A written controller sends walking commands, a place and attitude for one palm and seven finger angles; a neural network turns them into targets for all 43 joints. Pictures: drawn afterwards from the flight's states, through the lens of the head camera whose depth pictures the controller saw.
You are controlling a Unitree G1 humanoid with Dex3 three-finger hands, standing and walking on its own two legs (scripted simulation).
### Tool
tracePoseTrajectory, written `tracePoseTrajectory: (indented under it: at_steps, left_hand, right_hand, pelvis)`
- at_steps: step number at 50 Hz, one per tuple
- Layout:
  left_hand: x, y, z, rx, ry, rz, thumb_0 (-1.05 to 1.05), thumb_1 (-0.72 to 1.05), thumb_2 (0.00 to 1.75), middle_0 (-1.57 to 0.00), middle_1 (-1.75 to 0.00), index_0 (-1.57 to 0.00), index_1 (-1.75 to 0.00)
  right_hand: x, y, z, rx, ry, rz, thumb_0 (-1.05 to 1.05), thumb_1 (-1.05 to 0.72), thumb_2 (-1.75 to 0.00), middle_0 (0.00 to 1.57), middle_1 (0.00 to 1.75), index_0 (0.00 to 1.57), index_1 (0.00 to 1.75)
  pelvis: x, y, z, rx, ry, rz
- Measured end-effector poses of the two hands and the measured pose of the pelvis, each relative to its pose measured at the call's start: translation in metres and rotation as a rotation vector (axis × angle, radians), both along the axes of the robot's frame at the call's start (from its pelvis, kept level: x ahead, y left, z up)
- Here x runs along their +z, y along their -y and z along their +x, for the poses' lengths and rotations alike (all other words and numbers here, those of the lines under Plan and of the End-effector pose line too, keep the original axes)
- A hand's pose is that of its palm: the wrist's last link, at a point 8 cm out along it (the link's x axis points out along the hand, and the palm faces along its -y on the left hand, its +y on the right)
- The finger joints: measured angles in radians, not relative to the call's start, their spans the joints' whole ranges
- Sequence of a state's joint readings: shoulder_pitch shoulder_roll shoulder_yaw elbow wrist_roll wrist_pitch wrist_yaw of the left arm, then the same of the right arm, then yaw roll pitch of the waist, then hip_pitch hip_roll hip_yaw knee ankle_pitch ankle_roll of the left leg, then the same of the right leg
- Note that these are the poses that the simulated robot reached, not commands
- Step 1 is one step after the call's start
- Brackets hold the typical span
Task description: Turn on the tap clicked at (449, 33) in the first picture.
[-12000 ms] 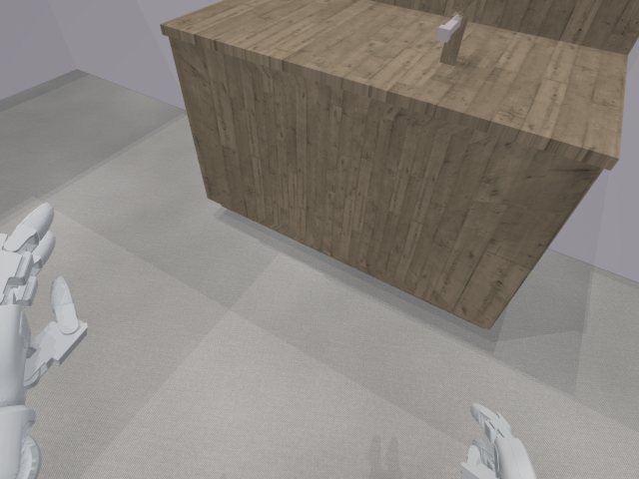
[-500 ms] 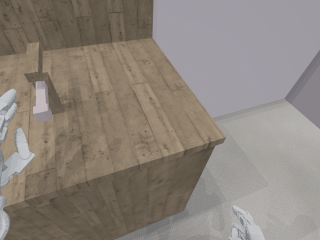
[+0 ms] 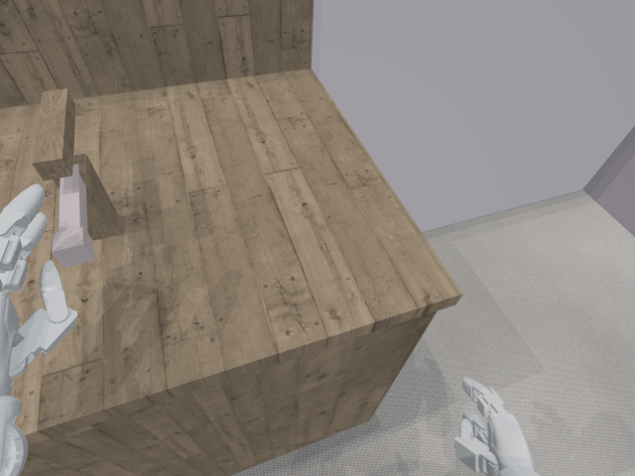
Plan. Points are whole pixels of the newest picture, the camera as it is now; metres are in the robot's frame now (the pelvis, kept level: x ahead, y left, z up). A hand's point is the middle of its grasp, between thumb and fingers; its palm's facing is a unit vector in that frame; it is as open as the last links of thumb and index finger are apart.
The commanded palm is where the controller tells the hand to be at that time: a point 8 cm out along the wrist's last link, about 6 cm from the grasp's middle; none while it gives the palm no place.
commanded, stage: come to a stop and stand still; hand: left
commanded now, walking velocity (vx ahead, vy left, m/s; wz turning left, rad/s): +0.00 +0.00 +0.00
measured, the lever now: (73, 247) +0.30 +0.29 +0.14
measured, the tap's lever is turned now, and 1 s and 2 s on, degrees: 2 0 0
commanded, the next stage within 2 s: look again from close up in 0.08 s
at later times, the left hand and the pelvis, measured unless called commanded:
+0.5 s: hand (115, 332) +0.21 +0.21 +0.15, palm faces +0.21 -0.87 -0.44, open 7.4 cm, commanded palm +0.15 +0.27 +0.17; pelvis -0.02 -0.01 +0.00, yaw -3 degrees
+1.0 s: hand (79, 325) +0.21 +0.24 +0.15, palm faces +0.25 -0.86 -0.44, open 7.4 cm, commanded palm +0.15 +0.29 +0.17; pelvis -0.02 +0.02 +0.00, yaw -3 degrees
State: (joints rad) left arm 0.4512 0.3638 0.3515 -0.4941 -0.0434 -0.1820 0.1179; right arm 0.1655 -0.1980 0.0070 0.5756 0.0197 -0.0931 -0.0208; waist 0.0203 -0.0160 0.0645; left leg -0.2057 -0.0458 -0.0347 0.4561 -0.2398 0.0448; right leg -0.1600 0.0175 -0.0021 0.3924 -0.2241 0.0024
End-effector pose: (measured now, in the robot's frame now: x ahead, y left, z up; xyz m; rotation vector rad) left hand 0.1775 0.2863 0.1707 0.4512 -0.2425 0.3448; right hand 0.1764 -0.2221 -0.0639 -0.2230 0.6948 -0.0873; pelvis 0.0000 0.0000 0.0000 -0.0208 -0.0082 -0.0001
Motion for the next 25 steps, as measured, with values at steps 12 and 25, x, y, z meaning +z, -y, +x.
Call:
tracePoseTrajectory:
  at_steps: [12, 25]
  left_hand:
    - [0.034, -0.016, 0.011, 0.031, 0.102, 0.191, 0.02, 0.89, 0.89, -0.22, -0.3, -0.22, -0.31]
    - [-0.005, 0.033, 0.0, -0.168, -0.05, 0.05, 0.01, 0.89, 0.89, -0.2, -0.3, -0.21, -0.31]
  right_hand:
    - [-0.014, 0.002, -0.01, 0.053, -0.056, -0.002, 0.01, -0.91, -0.9, 0.21, 0.3, 0.2, 0.3]
    - [-0.01, 0.021, -0.053, -0.079, -0.017, 0.036, 0.01, -0.91, -0.9, 0.21, 0.3, 0.2, 0.3]
  pelvis:
    - [-0.003, 0.01, -0.009, 0.012, -0.002, 0.003]
    - [-0.004, 0.006, -0.025, -0.05, 0.015, 0.013]
